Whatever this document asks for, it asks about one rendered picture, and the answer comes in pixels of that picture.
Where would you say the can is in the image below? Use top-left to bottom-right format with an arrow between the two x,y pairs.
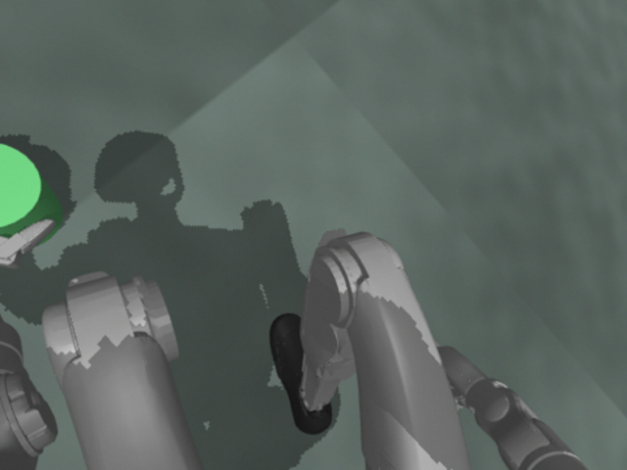
0,144 -> 63,247

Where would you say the left robot hand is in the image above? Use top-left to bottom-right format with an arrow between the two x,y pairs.
0,219 -> 57,268

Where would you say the right robot hand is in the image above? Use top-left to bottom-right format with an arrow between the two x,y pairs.
435,342 -> 488,409

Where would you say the left robot arm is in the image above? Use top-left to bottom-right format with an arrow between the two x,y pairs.
0,314 -> 58,470

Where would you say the right robot foot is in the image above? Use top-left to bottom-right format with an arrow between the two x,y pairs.
269,313 -> 332,435

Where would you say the right robot arm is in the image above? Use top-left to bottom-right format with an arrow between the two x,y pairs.
465,378 -> 589,470

